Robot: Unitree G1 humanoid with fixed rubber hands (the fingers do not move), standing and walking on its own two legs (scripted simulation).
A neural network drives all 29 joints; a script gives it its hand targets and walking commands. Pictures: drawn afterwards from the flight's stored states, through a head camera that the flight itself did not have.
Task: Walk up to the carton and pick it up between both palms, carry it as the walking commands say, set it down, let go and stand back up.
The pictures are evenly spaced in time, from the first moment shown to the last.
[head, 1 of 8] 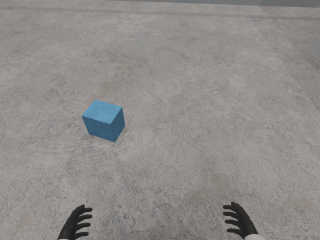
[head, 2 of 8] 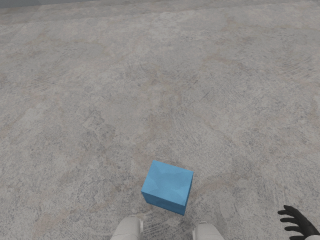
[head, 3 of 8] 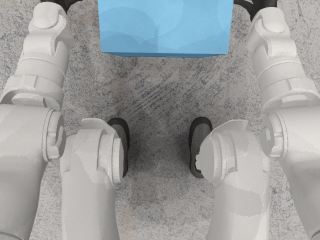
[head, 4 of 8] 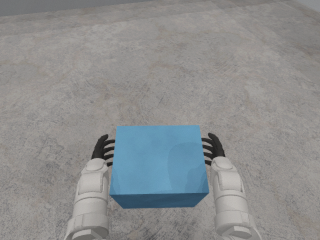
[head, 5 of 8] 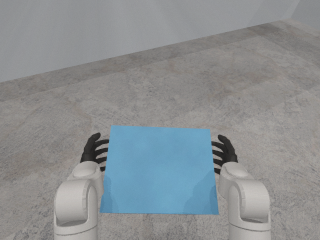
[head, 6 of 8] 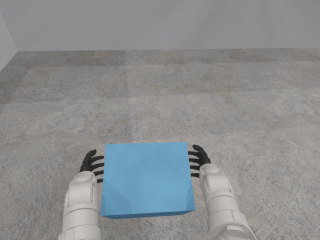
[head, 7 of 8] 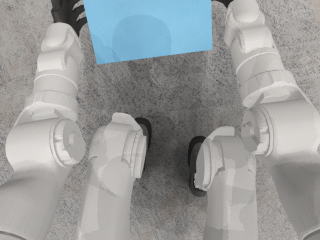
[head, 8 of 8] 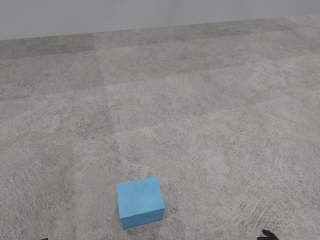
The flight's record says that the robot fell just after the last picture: no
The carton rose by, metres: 0.68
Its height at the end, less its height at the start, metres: +0.00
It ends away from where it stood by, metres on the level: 2.43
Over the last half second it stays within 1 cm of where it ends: yes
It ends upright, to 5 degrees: yes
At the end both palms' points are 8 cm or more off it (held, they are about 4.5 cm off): yes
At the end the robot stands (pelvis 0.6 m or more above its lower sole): yes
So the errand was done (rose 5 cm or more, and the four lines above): yes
